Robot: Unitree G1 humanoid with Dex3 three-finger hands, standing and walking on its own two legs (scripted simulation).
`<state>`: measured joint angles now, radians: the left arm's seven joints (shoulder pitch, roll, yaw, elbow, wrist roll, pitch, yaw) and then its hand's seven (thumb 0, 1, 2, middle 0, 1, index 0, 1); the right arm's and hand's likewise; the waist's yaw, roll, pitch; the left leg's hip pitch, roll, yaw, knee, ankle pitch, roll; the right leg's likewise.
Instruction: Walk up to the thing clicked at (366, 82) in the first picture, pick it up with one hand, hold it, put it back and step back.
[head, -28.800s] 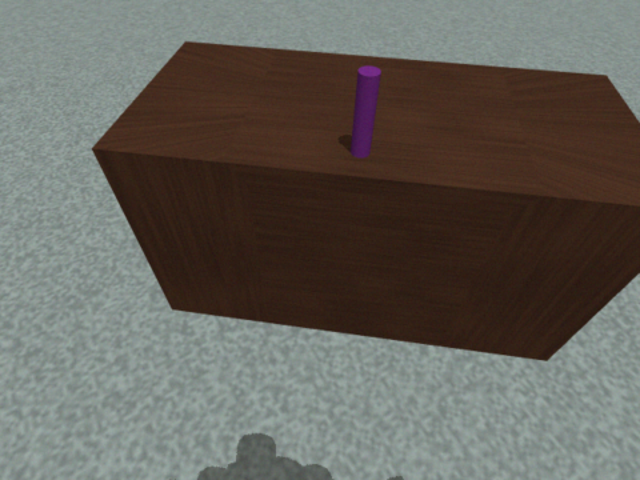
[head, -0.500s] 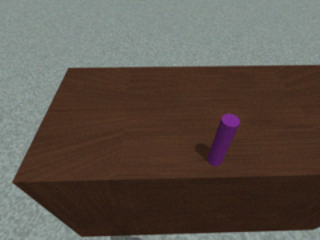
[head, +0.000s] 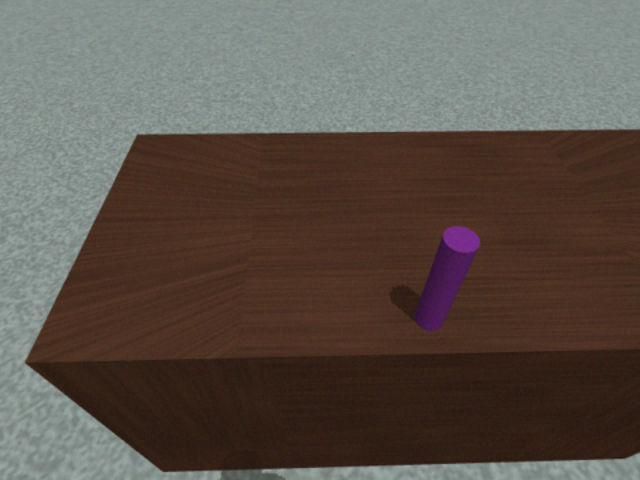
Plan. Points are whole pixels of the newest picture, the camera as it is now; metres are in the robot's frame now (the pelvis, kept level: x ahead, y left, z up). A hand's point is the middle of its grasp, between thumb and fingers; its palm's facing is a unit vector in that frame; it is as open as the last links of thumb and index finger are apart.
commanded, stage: stand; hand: right
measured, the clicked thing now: (442, 284) +0.39 -0.17 +0.01
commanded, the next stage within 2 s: step back in 0.02 s
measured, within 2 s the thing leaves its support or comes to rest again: neither
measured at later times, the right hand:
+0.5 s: hand out of the picture -0.06 -0.22 -0.15, palm faces -0.02 +0.90 -0.44, open 7.4 cm
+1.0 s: hand out of the picture -0.13 -0.25 -0.17, palm faces +0.02 +0.92 -0.39, open 7.4 cm
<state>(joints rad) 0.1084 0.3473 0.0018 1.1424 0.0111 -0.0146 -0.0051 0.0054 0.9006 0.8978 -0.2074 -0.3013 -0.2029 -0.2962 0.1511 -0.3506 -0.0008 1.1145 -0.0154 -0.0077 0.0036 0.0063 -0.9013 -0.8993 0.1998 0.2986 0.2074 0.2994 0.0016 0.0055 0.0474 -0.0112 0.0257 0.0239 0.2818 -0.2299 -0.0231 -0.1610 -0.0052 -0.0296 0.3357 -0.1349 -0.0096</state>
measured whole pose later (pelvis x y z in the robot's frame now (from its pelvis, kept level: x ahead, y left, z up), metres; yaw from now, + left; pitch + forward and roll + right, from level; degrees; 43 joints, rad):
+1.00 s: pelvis -0.21 +0.03 -0.02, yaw -4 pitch -1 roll +1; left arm 0.13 0.34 0.06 0.78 0.04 0.04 0.00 0.01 0.90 0.90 -0.21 -0.30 -0.21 -0.30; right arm 0.15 -0.42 -0.04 0.87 0.00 0.04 -0.03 0.01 -0.90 -0.90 0.20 0.30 0.21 0.30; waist 0.02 0.02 0.17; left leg -0.41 -0.09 -0.11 1.08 -0.53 -0.02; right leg -0.32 0.01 0.03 0.59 -0.26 -0.03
